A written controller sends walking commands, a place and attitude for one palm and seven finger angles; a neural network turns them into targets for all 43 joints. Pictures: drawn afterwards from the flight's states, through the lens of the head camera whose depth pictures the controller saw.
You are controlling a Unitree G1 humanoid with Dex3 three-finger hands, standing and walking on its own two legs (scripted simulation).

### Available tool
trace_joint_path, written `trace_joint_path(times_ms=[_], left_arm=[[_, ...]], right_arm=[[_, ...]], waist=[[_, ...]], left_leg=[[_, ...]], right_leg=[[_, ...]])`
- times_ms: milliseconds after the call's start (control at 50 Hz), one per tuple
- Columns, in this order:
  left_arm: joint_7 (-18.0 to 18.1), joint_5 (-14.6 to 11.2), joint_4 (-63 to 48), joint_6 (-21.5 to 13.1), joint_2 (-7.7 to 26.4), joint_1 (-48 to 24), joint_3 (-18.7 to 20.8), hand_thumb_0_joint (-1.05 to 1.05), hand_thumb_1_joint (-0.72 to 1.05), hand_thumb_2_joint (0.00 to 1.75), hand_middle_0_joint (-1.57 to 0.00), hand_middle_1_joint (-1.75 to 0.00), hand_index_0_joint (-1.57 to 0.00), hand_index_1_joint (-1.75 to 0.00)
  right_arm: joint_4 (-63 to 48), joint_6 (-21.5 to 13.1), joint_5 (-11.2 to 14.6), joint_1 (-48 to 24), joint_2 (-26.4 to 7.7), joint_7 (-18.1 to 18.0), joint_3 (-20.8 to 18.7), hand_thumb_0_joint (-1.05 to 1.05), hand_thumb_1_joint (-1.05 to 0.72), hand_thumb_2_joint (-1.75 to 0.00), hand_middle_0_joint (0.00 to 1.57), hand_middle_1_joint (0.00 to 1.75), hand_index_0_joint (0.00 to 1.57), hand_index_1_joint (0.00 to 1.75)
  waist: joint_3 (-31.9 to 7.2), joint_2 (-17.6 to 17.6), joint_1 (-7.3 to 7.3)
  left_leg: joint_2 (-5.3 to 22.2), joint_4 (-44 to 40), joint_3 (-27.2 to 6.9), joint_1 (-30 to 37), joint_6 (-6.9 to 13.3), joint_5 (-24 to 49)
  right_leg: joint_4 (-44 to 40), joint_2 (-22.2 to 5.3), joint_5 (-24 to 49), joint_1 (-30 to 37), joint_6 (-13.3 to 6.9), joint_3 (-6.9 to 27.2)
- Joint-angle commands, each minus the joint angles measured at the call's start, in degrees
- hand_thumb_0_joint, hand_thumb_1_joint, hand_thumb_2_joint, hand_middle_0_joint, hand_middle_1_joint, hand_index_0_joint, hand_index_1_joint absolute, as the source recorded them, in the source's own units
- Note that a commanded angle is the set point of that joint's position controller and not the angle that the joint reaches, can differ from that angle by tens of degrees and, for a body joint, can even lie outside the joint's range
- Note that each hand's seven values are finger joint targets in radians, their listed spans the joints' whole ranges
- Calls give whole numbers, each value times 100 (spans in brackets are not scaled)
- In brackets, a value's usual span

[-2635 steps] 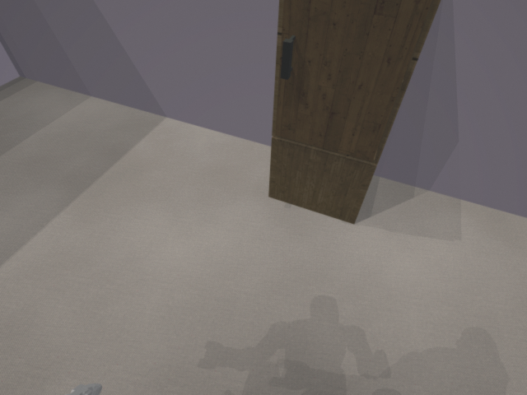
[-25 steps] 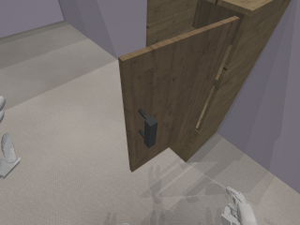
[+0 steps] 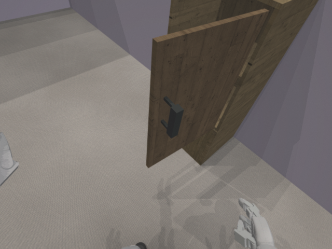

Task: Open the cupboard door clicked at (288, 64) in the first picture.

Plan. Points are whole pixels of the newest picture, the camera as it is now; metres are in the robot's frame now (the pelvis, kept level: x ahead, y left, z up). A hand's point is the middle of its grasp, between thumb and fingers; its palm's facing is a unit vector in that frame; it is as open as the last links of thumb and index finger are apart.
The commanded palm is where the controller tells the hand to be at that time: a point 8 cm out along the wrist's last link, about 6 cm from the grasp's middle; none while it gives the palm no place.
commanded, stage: stop stepping back and stand still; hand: left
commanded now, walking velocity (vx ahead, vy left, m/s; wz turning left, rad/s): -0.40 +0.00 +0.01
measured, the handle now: (169, 117) +0.48 +0.03 +0.01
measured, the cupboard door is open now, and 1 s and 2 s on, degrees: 84 84 84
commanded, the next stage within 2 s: let the arm hang, fingers relaxed in 1.66 s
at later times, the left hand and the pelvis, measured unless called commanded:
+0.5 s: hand (14, 218) +0.13 +0.24 +0.16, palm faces +0.42 -0.83 -0.37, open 7.4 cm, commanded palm +0.06 +0.27 +0.18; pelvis -0.10 -0.02 -0.01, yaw -3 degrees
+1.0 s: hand out of the picture +0.09 +0.23 +0.17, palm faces +0.41 -0.80 -0.44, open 7.4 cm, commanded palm +0.03 +0.28 +0.18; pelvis -0.12 -0.01 +0.00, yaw -3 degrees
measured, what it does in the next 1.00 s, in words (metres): walks backwards: right foot, then left foot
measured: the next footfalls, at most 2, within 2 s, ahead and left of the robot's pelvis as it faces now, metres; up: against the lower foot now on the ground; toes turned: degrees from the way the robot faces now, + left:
right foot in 0.20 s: -0.10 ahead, -0.11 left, +0.00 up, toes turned -6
left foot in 0.38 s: +0.01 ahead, +0.07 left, +0.00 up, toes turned -1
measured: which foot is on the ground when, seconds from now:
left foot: down 0.00-0.20, up 0.22-0.36, down 0.38-0.62, up 0.64-0.90, down 0.92-1.00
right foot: up 0.00-0.18, down 0.20-1.00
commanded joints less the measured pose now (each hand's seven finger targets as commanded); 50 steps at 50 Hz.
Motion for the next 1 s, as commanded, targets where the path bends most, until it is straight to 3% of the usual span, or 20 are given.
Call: trace_joint_path(times_ms=[0, 120, 180, 200, 220, 240, 300, 360, 400, 420, 460, 540, 580, 600, 620, 660, 720, 800, 900, 980], left_arm=[[107, -107, -1483, -329, 774, -105, 359, 0, 90, 90, -20, -30, -20, -30], [71, -275, -1382, -284, 1120, 498, 742, 0, 90, 90, -20, -30, -20, -30], [121, -293, -1522, -384, 1738, 594, 1342, 0, 90, 90, -20, -30, -20, -30], [157, -281, -1320, -375, 1607, 462, 1233, 0, 90, 90, -20, -30, -20, -30], [71, -292, -888, -201, 1077, 455, 778, 0, 90, 90, -20, -30, -20, -30], [90, -225, -791, -154, 1123, 238, 795, 0, 90, 90, -20, -30, -20, -30], [96, -29, -217, -137, 944, -626, 406, 0, 90, 90, -20, -30, -20, -30], [100, 36, -282, -228, 969, -1162, 249, 0, 90, 90, -20, -30, -20, -30], [94, 33, -590, -254, 1000, -997, 256, 0, 90, 90, -20, -30, -20, -30], [66, 24, -831, -272, 996, -919, 247, 0, 90, 90, -20, -30, -20, -30], [116, 43, -894, -234, 1087, -260, 540, 0, 90, 90, -20, -30, -20, -30], [157, 49, -730, -234, 961, 512, 699, 0, 90, 90, -20, -30, -20, -30], [146, 86, -514, -234, 1057, 619, 804, 0, 90, 90, -20, -30, -20, -30], [127, 95, -514, -239, 1085, 372, 729, 0, 90, 90, -20, -30, -20, -30], [135, 51, -631, -271, 1033, -33, 668, 0, 90, 90, -20, -30, -20, -30], [126, 88, -77, -414, 907, -338, 573, 0, 90, 90, -20, -30, -20, -30], [98, 187, 285, -466, 739, -811, 225, 0, 90, 90, -20, -30, -20, -30], [159, 178, -61, -434, 719, -848, 142, 0, 90, 90, -20, -30, -20, -30], [169, 75, -942, -467, 852, -473, 420, 0, 90, 90, -20, -30, -20, -30], [67, 90, -770, -427, 914, -73, 612, 0, 90, 90, -20, -30, -20, -30]], right_arm=[[-632, -334, -7, -309, -938, -51, -338, 0, -90, -90, 20, 30, 20, 30], [-805, -183, 13, -209, -831, -30, -250, 0, -90, -90, 20, 30, 20, 30], [-777, 57, -40, -273, -816, 5, -155, 0, -90, -90, 20, 30, 20, 30], [-762, 31, -79, -221, -805, 9, -99, 0, -90, -90, 20, 30, 20, 30], [-761, 33, 127, -100, -845, 2, -248, 0, -90, -90, 20, 30, 20, 30], [-798, 15, 227, -183, -890, -30, -234, 0, -90, -90, 20, 30, 20, 30], [-607, -56, 208, -237, -895, -153, -133, 0, -90, -90, 20, 30, 20, 30], [-573, -133, 224, -7, -1087, -214, -256, 0, -90, -90, 20, 30, 20, 30], [-615, -208, 158, 60, -973, -154, -214, 0, -90, -90, 20, 30, 20, 30], [-614, -300, 103, -65, -943, -108, -255, 0, -90, -90, 20, 30, 20, 30], [-624, -390, 94, -236, -875, -88, -234, 0, -90, -90, 20, 30, 20, 30], [-815, -273, 88, -193, -857, -151, -243, 0, -90, -90, 20, 30, 20, 30], [-849, -162, 78, -114, -823, -183, -308, 0, -90, -90, 20, 30, 20, 30], [-844, -97, 55, -90, -796, -163, -347, 0, -90, -90, 20, 30, 20, 30], [-765, -116, 56, -51, -935, -163, -416, 0, -90, -90, 20, 30, 20, 30], [-530, -213, 17, 179, -885, -157, -297, 0, -90, -90, 20, 30, 20, 30], [-473, -280, 77, 37, -873, -255, -274, 0, -90, -90, 20, 30, 20, 30], [-576, -421, 72, -161, -834, -299, -265, 0, -90, -90, 20, 30, 20, 30], [-750, -379, 134, -124, -1016, -226, -369, 0, -90, -90, 20, 30, 20, 30], [-783, -306, 169, -50, -893, -182, -286, 0, -90, -90, 20, 30, 20, 30]], waist=[[-1196, 1468, -78], [-1359, 1647, -44], [-1170, -88, -60], [-1240, -53, -83], [-930, -1277, -93], [-592, -1335, -148], [-15, -344, -213], [-564, 410, -280], [-852, 1144, -248], [-662, 1079, -183], [-182, 951, -74], [-146, 1620, -65], [-159, 396, -62], [-118, -976, -87], [162, -1299, -95], [160, -222, -282], [172, -186, -217], [-28, -775, 15], [-572, 500, 17], [-506, 974, -51]], left_leg=[[1247, -1687, -1288, 1294, 197, -1060], [415, -1539, -378, 1289, -595, -1740], [-159, 1634, -102, 1878, -559, -1083], [-19, 1891, -175, 1273, -536, -1110], [-303, 2338, -277, 250, -514, -1197], [-127, 2458, -215, -260, -441, -1238], [-114, 1192, 42, 235, -248, -1222], [144, 370, -371, 2001, 203, 858], [985, -171, -2152, 2311, 790, 1662], [1272, -837, -2682, 1653, 775, 358], [1100, -1685, -2154, 111, 513, -2660], [551, -1619, -962, -1388, -83, -3822], [8, 208, -386, -1313, -317, -3295], [-321, 2238, -92, -1226, -414, -2487], [-313, 3539, -342, -1448, -462, -2162], [40, 3840, -506, -1197, -477, -1626], [61, 2724, -100, -634, -400, -1360], [-113, 1087, 261, 370, -271, -1372], [548, -72, -562, 1927, -58, 648], [455, -14, -352, 1302, -195, 939]], right_leg=[[-402, -21, -404, 171, -52, -247], [-3661, 141, 94, 1490, -363, -842], [-4615, -1916, 846, -553, -875, 879], [-4221, -2229, 1878, -30, -1102, 829], [-3806, -1912, 2926, 713, -881, 979], [-3558, -1884, 4149, 1019, -665, 773], [-3116, -1827, 4913, 1020, -526, 539], [-1714, -1010, 4556, 472, 239, -65], [-574, -411, 1119, -309, 192, -215], [-248, -387, -374, -151, 12, 17], [-712, -493, -257, 732, -132, -98], [-2223, -245, 140, 2377, -284, -803], [-3417, -840, -423, 1960, -593, 182], [-4434, -1997, -1782, 1028, -1103, 2242], [-4903, -2655, -1847, 480, -1406, 3282], [-4509, -2321, -683, 295, -1211, 2056], [-4132, -1970, 957, 506, -922, 1075], [-3856, -1821, 1547, 787, -745, 736], [-2830, -944, 2200, 679, -101, 171], [-2753, -714, 2663, 1096, -71, -130]])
